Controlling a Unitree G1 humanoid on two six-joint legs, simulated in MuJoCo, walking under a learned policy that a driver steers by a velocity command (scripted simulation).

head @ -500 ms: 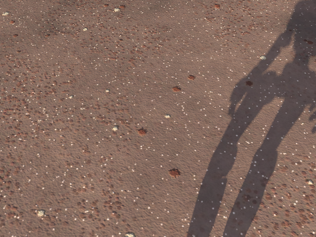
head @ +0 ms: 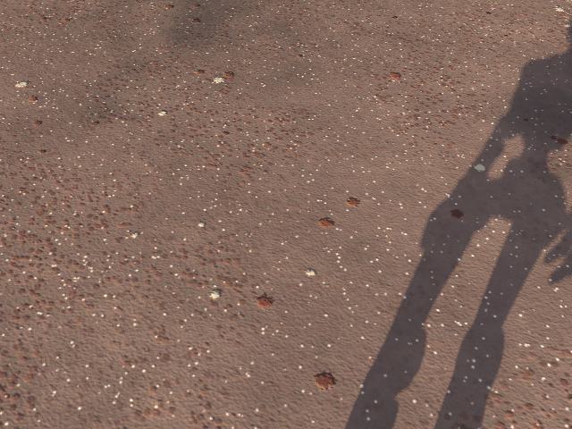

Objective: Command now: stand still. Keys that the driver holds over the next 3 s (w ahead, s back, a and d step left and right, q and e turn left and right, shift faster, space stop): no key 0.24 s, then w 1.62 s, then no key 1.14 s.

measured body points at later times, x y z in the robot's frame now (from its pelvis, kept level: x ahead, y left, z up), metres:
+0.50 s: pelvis +0.05 +0.01 -0.01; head +0.05 +0.01 +0.44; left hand -0.01 +0.23 -0.17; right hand +0.01 -0.21 -0.17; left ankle -0.01 +0.11 -0.74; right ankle +0.01 -0.07 -0.74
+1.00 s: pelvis +0.26 +0.09 +0.00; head +0.27 +0.10 +0.45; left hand +0.37 +0.32 -0.14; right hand +0.20 -0.14 -0.14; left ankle +0.20 +0.15 -0.74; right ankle +0.33 -0.05 -0.67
